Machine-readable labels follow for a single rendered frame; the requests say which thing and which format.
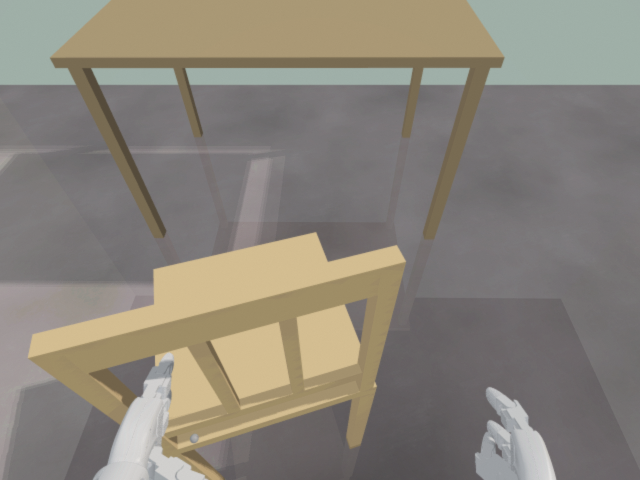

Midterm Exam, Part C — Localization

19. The robot left hand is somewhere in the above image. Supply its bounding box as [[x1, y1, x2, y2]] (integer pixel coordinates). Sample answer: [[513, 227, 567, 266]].
[[107, 353, 208, 480]]

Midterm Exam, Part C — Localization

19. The robot right hand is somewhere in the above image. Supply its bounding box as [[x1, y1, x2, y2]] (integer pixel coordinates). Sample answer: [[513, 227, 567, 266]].
[[475, 387, 556, 480]]

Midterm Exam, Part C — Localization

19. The table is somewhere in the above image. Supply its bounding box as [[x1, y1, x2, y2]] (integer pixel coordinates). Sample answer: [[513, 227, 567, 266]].
[[50, 0, 505, 240]]

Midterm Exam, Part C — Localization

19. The chair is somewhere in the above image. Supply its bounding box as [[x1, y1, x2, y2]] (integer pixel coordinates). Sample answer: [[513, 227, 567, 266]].
[[28, 232, 406, 480]]

